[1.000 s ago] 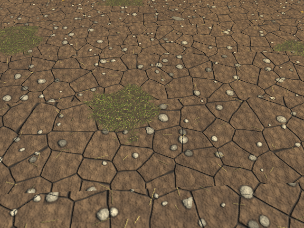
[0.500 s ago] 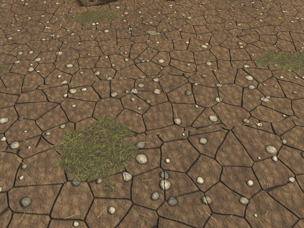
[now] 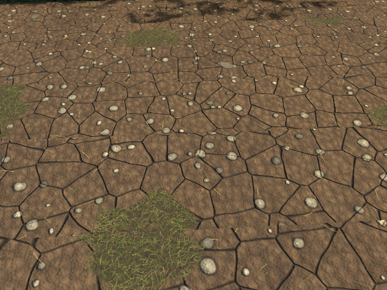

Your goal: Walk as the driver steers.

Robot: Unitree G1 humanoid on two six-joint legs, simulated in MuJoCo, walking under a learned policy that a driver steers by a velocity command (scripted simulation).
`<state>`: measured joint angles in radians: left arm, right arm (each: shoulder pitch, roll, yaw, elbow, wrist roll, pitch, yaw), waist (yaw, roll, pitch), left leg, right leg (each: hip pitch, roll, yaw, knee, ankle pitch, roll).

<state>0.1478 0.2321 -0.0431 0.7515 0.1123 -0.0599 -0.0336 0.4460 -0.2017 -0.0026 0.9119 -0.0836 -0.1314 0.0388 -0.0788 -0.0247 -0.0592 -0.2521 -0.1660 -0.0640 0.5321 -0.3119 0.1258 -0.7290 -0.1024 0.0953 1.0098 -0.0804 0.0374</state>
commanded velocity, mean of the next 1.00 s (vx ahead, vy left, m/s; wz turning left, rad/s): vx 0.50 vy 0.00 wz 0.07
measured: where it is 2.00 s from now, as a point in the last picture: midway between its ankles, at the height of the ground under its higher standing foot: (196, 189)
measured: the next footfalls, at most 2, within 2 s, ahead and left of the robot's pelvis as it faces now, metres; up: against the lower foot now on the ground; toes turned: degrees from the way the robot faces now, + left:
right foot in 0.26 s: +0.33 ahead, -0.15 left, -0.16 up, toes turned +4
left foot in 0.70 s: +0.60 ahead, +0.13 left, -0.16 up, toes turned +12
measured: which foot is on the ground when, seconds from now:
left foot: down 0.00-0.28, up 0.30-0.68, down 0.70-1.00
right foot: up 0.00-0.24, down 0.26-0.72, up 0.74-1.00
